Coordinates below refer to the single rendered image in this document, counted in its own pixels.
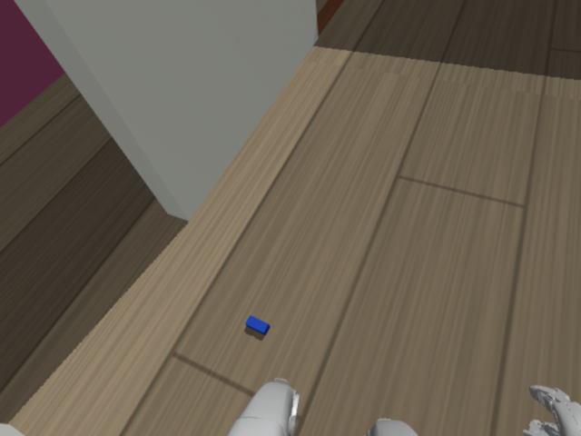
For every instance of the small box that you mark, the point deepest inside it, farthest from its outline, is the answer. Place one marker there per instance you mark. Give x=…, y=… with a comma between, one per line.
x=257, y=325

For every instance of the right robot hand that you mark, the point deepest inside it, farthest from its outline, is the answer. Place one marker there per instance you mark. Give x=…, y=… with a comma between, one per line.
x=567, y=414

